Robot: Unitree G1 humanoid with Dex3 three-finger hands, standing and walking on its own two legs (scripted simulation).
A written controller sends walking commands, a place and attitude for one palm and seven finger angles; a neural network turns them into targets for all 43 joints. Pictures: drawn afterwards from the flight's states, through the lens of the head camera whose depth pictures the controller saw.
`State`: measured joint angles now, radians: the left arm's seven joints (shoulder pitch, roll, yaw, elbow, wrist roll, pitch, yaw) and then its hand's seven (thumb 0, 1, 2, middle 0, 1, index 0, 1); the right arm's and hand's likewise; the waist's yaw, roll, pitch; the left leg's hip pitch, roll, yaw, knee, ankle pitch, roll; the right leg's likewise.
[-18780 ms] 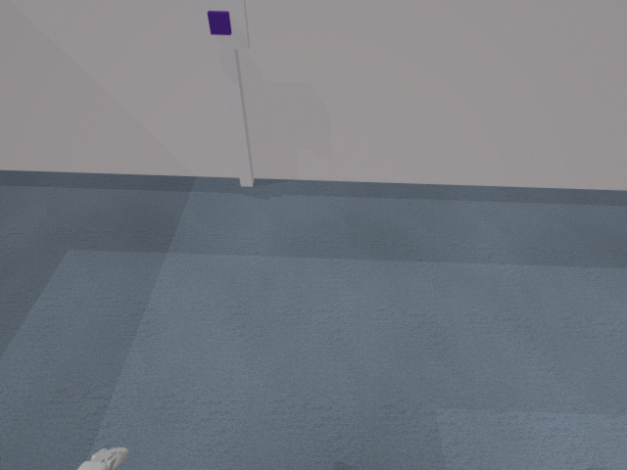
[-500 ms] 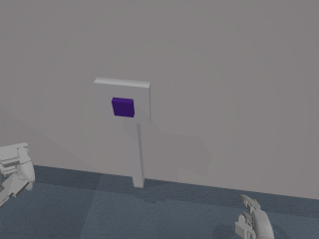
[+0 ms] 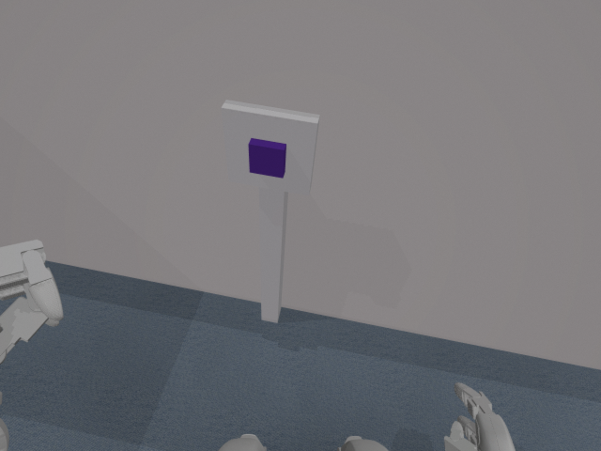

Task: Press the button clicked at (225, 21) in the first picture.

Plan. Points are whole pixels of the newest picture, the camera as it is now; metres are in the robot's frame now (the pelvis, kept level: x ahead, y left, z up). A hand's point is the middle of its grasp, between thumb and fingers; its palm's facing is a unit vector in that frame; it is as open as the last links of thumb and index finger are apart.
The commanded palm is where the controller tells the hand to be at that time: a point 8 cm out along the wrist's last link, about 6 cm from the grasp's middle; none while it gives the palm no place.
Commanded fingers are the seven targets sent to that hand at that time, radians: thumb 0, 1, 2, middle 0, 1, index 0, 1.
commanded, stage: step back with the hand held close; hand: left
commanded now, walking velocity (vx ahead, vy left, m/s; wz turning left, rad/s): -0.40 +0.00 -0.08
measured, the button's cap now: (267, 157) +0.63 +0.09 +0.02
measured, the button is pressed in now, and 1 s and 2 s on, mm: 0 0 0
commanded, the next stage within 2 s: stop stepping back and stand still in 0.12 s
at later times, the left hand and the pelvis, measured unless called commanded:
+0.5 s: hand (30, 405) +0.12 +0.21 +0.19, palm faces +0.31 -0.86 -0.41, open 3.0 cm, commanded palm +0.07 +0.25 +0.20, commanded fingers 0.00 0.90 0.90 -1.30 -1.50 -1.30 -1.50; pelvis -0.09 -0.01 +0.00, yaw -7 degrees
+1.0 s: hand out of the picture +0.08 +0.23 +0.18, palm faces +0.37 -0.83 -0.42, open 3.1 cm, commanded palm +0.01 +0.27 +0.20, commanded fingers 0.00 0.90 0.90 -1.30 -1.50 -1.30 -1.50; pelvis -0.14 +0.00 +0.01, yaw -4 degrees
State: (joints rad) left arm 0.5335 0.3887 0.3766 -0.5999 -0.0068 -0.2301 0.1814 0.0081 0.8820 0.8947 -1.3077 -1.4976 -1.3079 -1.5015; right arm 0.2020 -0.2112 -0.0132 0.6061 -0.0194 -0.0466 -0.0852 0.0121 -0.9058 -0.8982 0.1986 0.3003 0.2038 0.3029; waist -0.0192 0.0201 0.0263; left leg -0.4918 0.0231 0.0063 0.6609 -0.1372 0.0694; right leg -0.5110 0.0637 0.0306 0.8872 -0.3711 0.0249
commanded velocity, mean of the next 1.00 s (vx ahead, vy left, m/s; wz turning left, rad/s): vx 0.03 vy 0.03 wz -0.01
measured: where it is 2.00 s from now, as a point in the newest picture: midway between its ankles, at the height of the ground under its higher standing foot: outside the picture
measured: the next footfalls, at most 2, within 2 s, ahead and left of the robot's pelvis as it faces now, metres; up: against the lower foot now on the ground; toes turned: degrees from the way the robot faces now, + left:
right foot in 0.30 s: -0.16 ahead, -0.12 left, +0.00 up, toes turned -7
left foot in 0.42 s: +0.05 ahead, +0.06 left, +0.00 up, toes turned -5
